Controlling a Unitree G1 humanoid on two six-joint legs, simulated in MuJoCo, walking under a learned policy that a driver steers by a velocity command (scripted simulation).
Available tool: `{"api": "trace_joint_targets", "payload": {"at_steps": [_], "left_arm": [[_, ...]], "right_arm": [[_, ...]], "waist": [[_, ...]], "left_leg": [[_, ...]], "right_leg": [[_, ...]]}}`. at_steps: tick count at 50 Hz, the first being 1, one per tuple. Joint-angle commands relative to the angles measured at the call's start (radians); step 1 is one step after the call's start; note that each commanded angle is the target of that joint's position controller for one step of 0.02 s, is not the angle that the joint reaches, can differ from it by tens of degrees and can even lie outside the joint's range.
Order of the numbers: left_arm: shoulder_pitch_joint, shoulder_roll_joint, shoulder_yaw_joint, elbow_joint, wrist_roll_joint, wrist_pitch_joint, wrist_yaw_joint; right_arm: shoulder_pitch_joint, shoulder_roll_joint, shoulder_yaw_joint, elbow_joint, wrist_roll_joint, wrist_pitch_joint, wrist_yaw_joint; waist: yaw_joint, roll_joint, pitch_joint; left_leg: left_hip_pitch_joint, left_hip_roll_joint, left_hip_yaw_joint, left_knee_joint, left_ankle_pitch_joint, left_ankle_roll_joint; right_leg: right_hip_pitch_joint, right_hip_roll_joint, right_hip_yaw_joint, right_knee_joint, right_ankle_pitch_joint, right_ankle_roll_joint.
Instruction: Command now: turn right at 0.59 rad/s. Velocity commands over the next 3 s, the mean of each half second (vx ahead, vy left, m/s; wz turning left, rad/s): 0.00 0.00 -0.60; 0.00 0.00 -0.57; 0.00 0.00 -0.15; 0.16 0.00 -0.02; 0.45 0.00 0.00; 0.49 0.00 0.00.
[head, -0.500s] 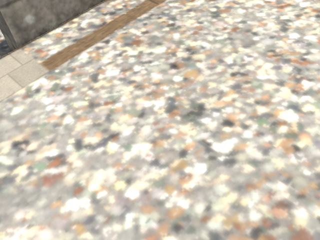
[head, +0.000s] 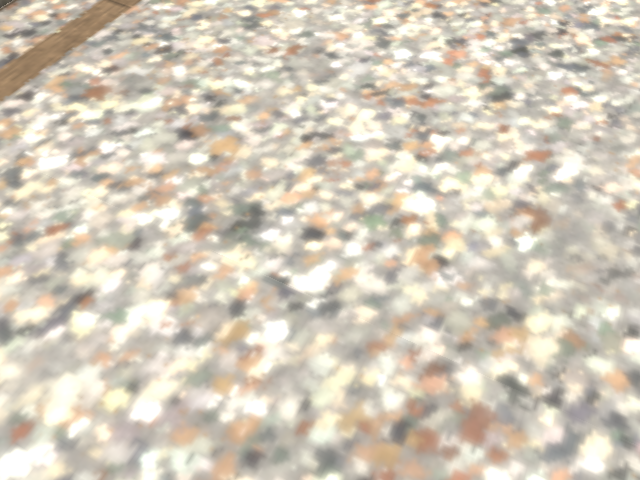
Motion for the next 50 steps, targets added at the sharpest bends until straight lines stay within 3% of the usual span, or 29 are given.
{"api": "trace_joint_targets", "payload": {"at_steps": [1,2,4,7,10,13,17,19,20,21,22,23,24,26,29,34,39,44,46,47,48,49,50], "left_arm": [[0.024,0.137,0.039,-0.051,0.018,-0.009,-0.001],[0.053,0.127,0.039,-0.034,0.013,-0.001,-0.010],[0.067,0.114,0.033,-0.024,0.006,0.009,-0.030],[-0.004,0.096,0.021,-0.049,-0.002,0.016,-0.039],[-0.046,0.080,0.009,-0.070,-0.003,0.023,-0.044],[-0.066,0.063,-0.004,-0.090,-0.009,0.023,-0.049],[-0.053,0.070,-0.007,-0.107,-0.018,0.014,-0.047],[0.003,0.068,-0.008,-0.093,-0.004,-0.002,-0.036],[0.035,0.124,0.004,-0.087,0.014,-0.017,-0.024],[0.036,0.287,0.036,-0.119,0.005,-0.029,-0.016],[0.131,0.281,0.050,-0.096,-0.006,-0.029,-0.017],[0.096,0.226,0.032,-0.089,-0.007,-0.026,-0.012],[0.016,0.175,0.016,-0.098,-0.010,-0.021,-0.007],[-0.051,0.137,0.003,-0.115,-0.016,-0.019,0.004],[-0.007,0.150,0.006,-0.105,-0.016,-0.027,0.000],[0.052,0.167,0.014,-0.092,-0.006,-0.027,0.001],[0.070,0.185,0.022,-0.090,0.003,-0.025,0.000],[0.038,0.189,0.028,-0.089,0.004,-0.021,-0.006],[-0.003,0.175,0.023,-0.089,-0.002,-0.018,-0.004],[-0.022,0.160,0.017,-0.087,-0.013,-0.017,0.002],[0.009,0.112,0.002,-0.088,-0.019,-0.021,0.006],[0.089,0.049,-0.014,-0.089,-0.016,-0.024,0.009],[0.072,0.150,0.012,-0.078,0.012,-0.018,0.017]], "right_arm": [[-0.029,-0.144,-0.033,-0.081,-0.003,-0.012,0.003],[-0.067,-0.123,-0.026,-0.093,-0.003,-0.011,0.006],[-0.063,-0.121,-0.026,-0.099,-0.004,-0.013,0.000],[0.026,-0.135,-0.034,-0.076,-0.004,-0.014,0.001],[0.068,-0.157,-0.045,-0.058,-0.006,-0.015,0.005],[0.050,-0.175,-0.053,-0.057,-0.010,-0.015,0.019],[0.040,-0.206,-0.065,-0.046,-0.008,-0.009,0.035],[0.028,-0.206,-0.067,-0.038,0.007,-0.002,0.037],[0.066,-0.180,-0.062,-0.032,0.005,0.002,0.041],[0.064,-0.081,-0.034,-0.102,-0.008,0.011,0.045],[-0.027,-0.124,-0.037,-0.112,-0.010,0.027,0.025],[-0.029,-0.134,-0.041,-0.105,0.003,0.035,0.025],[-0.016,-0.143,-0.045,-0.089,0.013,0.031,0.029],[0.023,-0.166,-0.054,-0.062,-0.007,0.025,0.035],[0.037,-0.148,-0.051,-0.056,-0.004,0.032,0.043],[-0.015,-0.140,-0.047,-0.075,-0.003,0.039,0.033],[-0.051,-0.134,-0.041,-0.094,0.004,0.028,0.026],[-0.034,-0.136,-0.032,-0.106,0.018,0.013,0.017],[0.035,-0.130,-0.027,-0.087,0.021,0.004,0.009],[0.073,-0.125,-0.025,-0.074,0.014,-0.003,0.002],[0.060,-0.172,-0.033,-0.079,0.000,-0.011,-0.008],[-0.012,-0.239,-0.036,-0.118,-0.003,-0.010,-0.008],[0.018,-0.266,-0.048,-0.102,-0.003,-0.001,0.005]], "waist": [[0.016,0.143,-0.029],[0.034,0.140,-0.024],[0.022,0.185,-0.045],[-0.035,0.180,-0.054],[-0.061,0.197,-0.062],[-0.063,0.217,-0.068],[-0.052,0.241,-0.087],[-0.002,0.182,-0.097],[0.009,0.027,-0.104],[-0.025,-0.268,-0.084],[0.073,-0.145,-0.115],[0.031,-0.093,-0.067],[-0.005,-0.066,-0.023],[-0.032,-0.094,-0.038],[-0.027,-0.047,-0.083],[0.004,-0.070,-0.059],[0.013,-0.058,-0.068],[-0.004,-0.072,-0.088],[-0.044,-0.073,-0.097],[-0.072,-0.058,-0.094],[-0.049,0.054,-0.100],[0.004,0.252,-0.108],[-0.027,0.225,-0.086]], "left_leg": [[0.032,0.368,-0.319,-0.255,0.199,0.186],[0.037,0.304,-0.217,-0.238,0.246,0.157],[0.107,0.252,-0.115,-0.208,0.346,0.144],[0.215,0.274,-0.082,-0.183,0.407,0.165],[0.261,0.309,-0.066,-0.168,0.423,0.179],[0.207,0.319,-0.015,-0.147,0.425,0.172],[0.164,0.339,0.020,-0.082,0.452,0.147],[0.078,0.317,0.081,0.033,0.339,0.073],[-0.053,0.264,0.148,0.204,0.151,0.004],[-0.340,0.084,0.202,0.435,-0.397,-0.079],[-0.344,0.065,0.035,0.564,-0.421,-0.075],[-0.356,0.082,0.001,0.612,-0.346,-0.069],[-0.344,0.096,-0.016,0.590,-0.247,-0.063],[-0.315,0.088,-0.004,0.581,-0.147,-0.069],[-0.307,0.070,-0.009,0.576,-0.118,-0.082],[-0.338,0.056,-0.027,0.454,-0.134,-0.088],[-0.282,0.028,-0.044,0.356,-0.159,-0.071],[-0.134,-0.016,-0.055,0.210,-0.178,-0.043],[0.000,-0.019,-0.045,0.042,-0.107,-0.028],[0.106,-0.004,-0.041,-0.118,0.007,-0.020],[0.191,0.132,-0.173,-0.223,0.002,0.008],[0.249,0.373,-0.445,-0.286,0.077,0.085],[0.107,0.421,-0.493,-0.252,0.153,0.200]], "right_leg": [[-0.117,-0.049,-0.040,0.381,-0.118,0.022],[-0.113,-0.053,-0.056,0.438,-0.067,0.033],[-0.146,-0.063,-0.089,0.482,-0.025,0.062],[-0.188,-0.084,-0.118,0.409,-0.025,0.093],[-0.167,-0.110,-0.141,0.296,-0.055,0.096],[-0.053,-0.129,-0.186,0.155,-0.079,0.073],[0.076,-0.118,-0.243,-0.020,-0.059,0.031],[0.223,-0.103,-0.241,-0.257,0.128,0.000],[0.340,-0.191,-0.067,-0.389,0.192,-0.025],[0.413,-0.511,0.367,-0.397,0.597,-0.145],[0.359,-0.532,0.345,-0.365,0.683,-0.267],[0.329,-0.471,0.261,-0.366,0.627,-0.267],[0.283,-0.397,0.187,-0.382,0.539,-0.226],[0.287,-0.310,0.123,-0.380,0.551,-0.184],[0.315,-0.300,0.134,-0.369,0.581,-0.188],[0.324,-0.299,0.228,-0.374,0.443,-0.205],[0.294,-0.295,0.312,-0.342,0.446,-0.215],[0.248,-0.269,0.389,-0.303,0.551,-0.188],[0.208,-0.239,0.380,-0.276,0.544,-0.142],[0.152,-0.203,0.356,-0.245,0.461,-0.097],[0.067,-0.138,0.280,-0.152,0.244,-0.037],[-0.059,0.019,0.089,0.028,-0.100,0.012],[-0.061,0.037,0.007,0.196,-0.219,0.020]]}}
